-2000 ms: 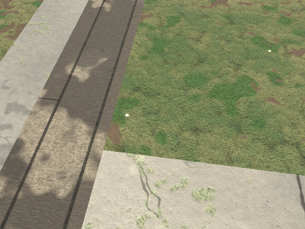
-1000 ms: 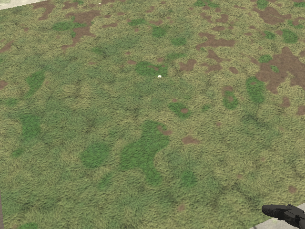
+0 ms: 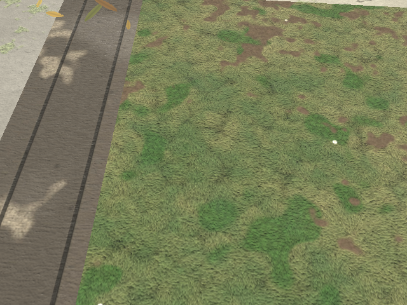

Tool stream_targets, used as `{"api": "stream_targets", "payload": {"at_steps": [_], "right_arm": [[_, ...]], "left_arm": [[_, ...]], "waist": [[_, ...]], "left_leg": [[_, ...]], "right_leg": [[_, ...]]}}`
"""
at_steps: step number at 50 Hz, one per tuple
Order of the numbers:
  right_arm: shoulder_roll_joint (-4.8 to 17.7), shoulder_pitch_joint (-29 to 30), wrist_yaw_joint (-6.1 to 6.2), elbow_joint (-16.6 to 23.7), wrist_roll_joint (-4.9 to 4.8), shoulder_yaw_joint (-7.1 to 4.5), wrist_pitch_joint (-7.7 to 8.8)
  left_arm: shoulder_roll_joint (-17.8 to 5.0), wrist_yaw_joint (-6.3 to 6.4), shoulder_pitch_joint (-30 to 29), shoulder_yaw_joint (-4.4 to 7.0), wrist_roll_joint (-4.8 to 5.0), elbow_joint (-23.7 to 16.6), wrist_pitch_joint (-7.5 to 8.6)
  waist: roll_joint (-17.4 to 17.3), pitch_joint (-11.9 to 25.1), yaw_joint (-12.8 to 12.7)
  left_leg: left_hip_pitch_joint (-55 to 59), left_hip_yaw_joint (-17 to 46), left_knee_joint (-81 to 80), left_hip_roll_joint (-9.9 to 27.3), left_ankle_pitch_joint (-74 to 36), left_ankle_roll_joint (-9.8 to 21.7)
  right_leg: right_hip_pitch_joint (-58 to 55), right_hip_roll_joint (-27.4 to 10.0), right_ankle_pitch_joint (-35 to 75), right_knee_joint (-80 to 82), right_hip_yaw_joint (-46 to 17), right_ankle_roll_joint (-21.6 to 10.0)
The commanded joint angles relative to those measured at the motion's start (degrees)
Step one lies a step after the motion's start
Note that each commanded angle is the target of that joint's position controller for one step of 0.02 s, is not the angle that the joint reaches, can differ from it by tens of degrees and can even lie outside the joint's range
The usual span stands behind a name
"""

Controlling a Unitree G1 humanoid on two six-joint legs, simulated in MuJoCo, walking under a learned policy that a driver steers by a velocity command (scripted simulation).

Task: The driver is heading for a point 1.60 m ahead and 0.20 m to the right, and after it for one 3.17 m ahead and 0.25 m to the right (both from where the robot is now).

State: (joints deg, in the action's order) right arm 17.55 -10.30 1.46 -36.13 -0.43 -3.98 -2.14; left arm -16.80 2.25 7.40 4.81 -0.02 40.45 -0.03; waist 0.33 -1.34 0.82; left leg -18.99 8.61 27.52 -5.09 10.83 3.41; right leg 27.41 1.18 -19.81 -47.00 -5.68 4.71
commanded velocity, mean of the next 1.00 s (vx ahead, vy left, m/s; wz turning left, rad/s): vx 0.16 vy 0.00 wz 0.17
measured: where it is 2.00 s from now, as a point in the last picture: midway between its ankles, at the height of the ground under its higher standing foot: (181, 234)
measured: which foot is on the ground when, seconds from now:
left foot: down 0.00-0.14, up 0.16-0.44, down 0.46-0.78, up 0.80-1.00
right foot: up 0.00-0.12, down 0.14-0.50, up 0.52-0.76, down 0.78-1.00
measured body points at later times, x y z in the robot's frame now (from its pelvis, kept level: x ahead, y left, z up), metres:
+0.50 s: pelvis -0.01 -0.01 -0.01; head +0.01 -0.01 +0.44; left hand +0.09 +0.26 -0.11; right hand +0.16 -0.26 -0.11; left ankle -0.05 +0.11 -0.74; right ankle +0.02 -0.15 -0.74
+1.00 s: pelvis +0.11 -0.04 +0.01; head +0.13 -0.06 +0.46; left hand +0.09 +0.24 -0.10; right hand +0.30 -0.27 -0.10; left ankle +0.15 +0.14 -0.67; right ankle +0.06 -0.13 -0.74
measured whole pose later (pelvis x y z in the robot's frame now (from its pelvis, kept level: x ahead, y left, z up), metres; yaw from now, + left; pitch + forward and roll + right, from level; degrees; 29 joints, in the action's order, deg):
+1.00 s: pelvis +0.11 -0.04 +0.01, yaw +8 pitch +1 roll +1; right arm 17.2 -12.6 -0.7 -39.3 -0.7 -3.7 3.6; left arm -14.4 -1.0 23.4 1.6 0.0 45.8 4.7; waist -2.4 0.1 -3.1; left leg -34.9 1.2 56.0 4.5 9.4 0.3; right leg 3.5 2.1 -14.3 -16.5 0.8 -3.7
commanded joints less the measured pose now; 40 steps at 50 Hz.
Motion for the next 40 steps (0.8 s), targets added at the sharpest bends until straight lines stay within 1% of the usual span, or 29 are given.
{"api": "stream_targets", "payload": {"at_steps": [1, 4, 6, 7, 8, 9, 10, 11, 12, 13, 15, 18, 20, 22, 23, 24, 25, 26, 27, 28, 29, 30, 31, 33, 36, 37, 38, 39, 40], "right_arm": [[10.24, 1.32, -0.05, 4.32, -0.06, -3.07, 0.30], [9.92, 2.36, -0.27, 4.69, -0.47, -3.02, -0.10], [8.62, 3.23, 0.03, 4.80, -1.05, -2.48, -0.48], [6.67, 1.18, 0.16, 4.58, -0.68, -1.87, -0.40], [4.14, -1.87, -0.03, 4.83, 0.03, -1.11, 0.02], [7.74, 0.36, 0.08, 5.47, 0.16, -2.24, 0.70], [11.15, -0.48, 0.09, 4.41, 0.31, -3.47, 0.93], [10.90, -1.19, 0.06, 3.04, 0.01, -3.77, 0.67], [9.19, -2.00, 0.27, 1.91, 0.01, -3.49, 0.09], [7.52, -2.22, 0.28, 1.51, 0.04, -3.01, -0.32], [4.33, -1.38, 0.03, 1.66, -0.23, -1.87, -0.42], [1.28, 1.80, -0.40, 2.64, 0.02, -0.30, -0.11], [2.64, 1.36, -0.58, 2.14, -0.48, -0.70, 0.04], [2.82, -1.68, -0.74, 0.35, -0.04, -0.80, 0.22], [4.54, -2.00, -0.53, 0.66, 0.62, -0.88, 0.29], [7.54, -4.21, -0.02, 0.84, 1.15, -1.26, 0.24], [7.36, -3.38, -0.38, -1.09, 1.24, -1.30, 0.19], [6.41, -2.92, -0.89, 0.16, 0.96, -1.42, 0.45], [7.45, -4.76, -0.87, -0.50, 1.32, -1.57, 0.79], [8.65, -6.05, -0.60, -0.97, 1.20, -1.68, 1.27], [8.75, -6.90, -0.38, -1.50, 0.76, -1.68, 2.00], [8.06, -8.30, -0.08, -2.02, 0.60, -1.45, 2.73], [7.51, -9.00, 0.05, -2.34, 0.20, -1.32, 3.23], [7.19, -8.01, 0.00, -2.07, -0.65, -1.26, 3.62], [7.85, -4.47, -0.72, -1.28, -1.23, -1.41, 3.30], [6.90, -4.54, -0.92, -1.29, -1.00, -1.15, 3.24], [5.12, -4.48, -1.10, -1.21, -0.60, -0.56, 3.43], [1.48, -2.96, -1.36, -0.28, 0.00, 0.60, 3.87], [-0.41, -3.25, -1.11, 2.95, -0.24, 1.17, 5.08]], "left_arm": [[-4.96, -0.60, -1.65, 1.21, 0.36, -4.35, 1.57], [-5.22, -1.36, 0.17, 1.34, 0.67, -4.04, 2.35], [-5.01, -1.89, 3.14, 1.42, 0.34, -2.93, 2.75], [-7.08, -1.78, 3.62, 1.83, -0.51, -3.17, 2.71], [-11.38, -1.47, 1.02, 2.38, -1.66, -4.36, 2.20], [-10.29, -1.66, 1.79, 2.20, -3.01, -4.18, 2.19], [-8.57, -1.58, 0.66, 1.67, -2.20, -4.81, 2.36], [-7.19, -1.35, -1.03, 1.24, -1.31, -4.91, 2.30], [-6.21, -1.26, -2.16, 0.82, -0.47, -5.02, 2.22], [-5.45, -1.21, -2.40, 0.37, 0.02, -4.83, 2.15], [-4.45, -1.21, -1.88, -0.19, -0.31, -4.20, 1.65], [-5.52, -1.23, -0.57, 0.00, -0.45, -3.51, 0.77], [-7.03, -1.34, 1.31, 0.26, -0.10, -2.89, 0.25], [-6.07, -1.51, 2.02, -0.34, 0.76, -2.16, 0.34], [-5.31, -1.73, 4.13, -0.74, 0.44, -1.49, 1.04], [-3.31, -2.31, 4.99, -1.55, -1.28, -1.67, 1.93], [-0.59, -2.37, 5.72, -2.20, -1.35, -1.70, 2.37], [-3.52, -2.10, 1.21, -1.77, -1.17, -1.84, 2.39], [-4.50, -1.92, -2.04, -1.18, -0.30, -2.75, 2.49], [-4.17, -1.64, -2.94, -1.00, 0.49, -3.14, 2.58], [-4.59, -1.71, -3.15, -0.74, 0.91, -3.85, 2.90], [-4.67, -2.04, -3.39, -0.54, 1.47, -4.24, 3.44], [-4.41, -2.53, -3.08, -0.53, 1.92, -4.34, 4.07], [-3.35, -3.58, -2.95, -0.92, 1.88, -3.99, 5.15], [-2.63, -4.62, 3.06, -0.93, 1.23, -1.08, 5.61], [-3.11, -4.61, 6.93, -0.55, 1.13, 0.63, 5.40], [-3.81, -4.34, 11.23, -0.16, 1.30, 1.97, 5.12], [-6.34, -3.74, 16.95, 0.44, 1.25, 2.76, 5.17], [-14.66, -3.79, 21.17, 2.15, 0.75, 2.55, 5.22]], "waist": [[-9.46, 6.20, 0.57], [-9.94, 7.21, -0.10], [-8.99, 7.84, -2.11], [-5.38, 8.80, -1.34], [8.72, 7.75, 2.41], [15.00, 5.85, 0.22], [10.19, 5.12, 0.08], [7.43, 4.41, 0.80], [6.42, 3.71, 1.08], [6.42, 3.29, 0.76], [7.53, 3.67, 0.44], [10.96, 5.24, -1.75], [11.42, 5.52, -2.46], [9.58, 4.75, -0.54], [7.27, 5.63, -1.05], [-0.77, 8.98, -2.07], [-10.80, 8.69, -3.92], [-9.76, 4.95, -0.07], [-10.67, 0.81, 1.71], [-12.30, -3.07, 2.19], [-14.19, -5.83, 2.51], [-14.99, -6.56, 2.77], [-13.97, -6.43, 2.65], [-10.67, -5.06, 2.21], [-8.58, -0.95, -1.56], [-7.59, 0.27, -3.22], [-6.17, 1.48, -5.09], [0.60, 2.50, -7.47], [16.22, 4.80, -7.52]], "left_leg": [[7.31, 18.92, -7.05, 14.12, -6.34, 9.61], [9.02, 21.54, -4.98, 13.63, -10.68, 8.85], [6.79, 19.75, -1.88, 11.05, -10.71, 5.99], [2.53, 17.08, 1.86, 8.48, -2.90, 3.01], [-5.41, 7.25, 11.64, 0.37, 13.75, -0.71], [-10.57, 1.66, 23.36, -2.41, 26.54, -3.70], [-11.42, 2.44, 33.01, -0.32, 25.14, -5.44], [-11.92, 2.48, 36.76, -0.04, 21.83, -6.45], [-12.41, 2.44, 38.44, 0.12, 19.36, -7.50], [-12.62, 2.49, 39.17, 0.22, 17.36, -8.30], [-9.52, -0.48, 32.98, 1.10, 15.43, -9.19], [-2.21, -5.80, 16.72, 4.23, 16.43, -9.41], [1.61, -7.52, 7.77, 3.90, 12.76, -8.89], [9.31, -8.17, -7.88, 3.49, -0.56, -6.70], [14.93, -4.35, -8.63, 6.11, -6.53, -4.94], [20.85, 1.72, -5.50, 12.59, -16.08, -2.52], [13.74, 2.81, -4.88, 13.37, 1.72, 1.59], [9.58, 5.64, -8.94, 12.94, 19.48, 3.68], [7.99, 10.46, -13.09, 15.23, 29.68, 5.22], [6.25, 14.49, -15.91, 17.48, 33.15, 6.85], [5.92, 17.96, -17.62, 19.83, 32.55, 8.36], [8.38, 19.72, -17.92, 21.52, 29.57, 9.23], [11.21, 19.89, -17.75, 22.05, 27.36, 9.53], [13.06, 15.93, -17.29, 20.41, 21.63, 8.46], [4.55, 7.20, -14.05, 15.70, 13.37, 6.69], [0.86, 5.56, -11.52, 14.44, 12.96, 5.84], [-3.01, 3.94, -7.55, 13.04, 13.09, 4.33], [-9.29, -0.83, 5.66, 8.78, 12.11, 0.87], [-21.09, -7.39, 25.31, 2.76, 19.12, -3.04]], "right_leg": [[-0.86, 1.03, -1.18, 5.12, -0.20, -0.49], [-5.10, 1.36, -0.35, 12.46, 0.14, -1.70], [-13.64, 0.38, 9.89, 24.71, 1.58, -3.35], [-19.72, -5.72, 14.83, 26.68, -2.89, -5.53], [-22.85, -16.23, 25.59, 28.07, -14.49, -11.68], [-18.90, -23.22, 29.92, 30.04, -23.39, -20.66], [-17.82, -23.08, 28.14, 29.71, -21.66, -22.06], [-17.50, -19.51, 25.99, 28.73, -16.86, -19.64], [-17.87, -16.55, 24.46, 27.93, -13.16, -17.44], [-18.19, -15.51, 26.38, 27.35, -11.35, -16.98], [-18.23, -12.54, 28.49, 26.99, -6.72, -16.41], [-19.51, -11.44, 28.65, 25.78, -4.85, -16.28], [-20.02, -12.28, 28.03, 24.73, -6.42, -16.75], [-17.39, -11.26, 26.50, 23.45, -5.90, -14.35], [-14.09, -10.61, 23.03, 23.20, -5.62, -11.13], [-10.10, -6.92, 13.20, 18.69, -1.19, -7.41], [-11.37, -1.93, 1.65, 18.96, 4.93, -4.46], [-10.37, 0.11, -1.72, 13.60, 7.71, -2.78], [-5.34, 1.12, -3.58, 9.15, 9.22, -2.77], [-2.14, 0.80, -5.43, 6.01, 9.09, -3.48], [1.05, -0.61, -7.18, 2.64, 6.92, -4.51], [5.12, -2.31, -9.99, -0.93, 4.85, -5.86], [7.96, -3.40, -11.14, -1.67, 4.07, -7.12], [6.02, -3.85, -8.57, 4.26, 4.97, -8.57], [-13.37, -0.15, 5.56, 16.27, 9.60, -8.07], [-20.51, 1.26, 8.55, 17.94, 10.42, -7.51], [-26.79, 0.62, 7.70, 18.36, 9.20, -7.54], [-33.19, -6.90, 2.35, 23.45, -1.48, -9.78], [-38.35, -20.96, -8.30, 32.50, -26.25, -18.20]]}}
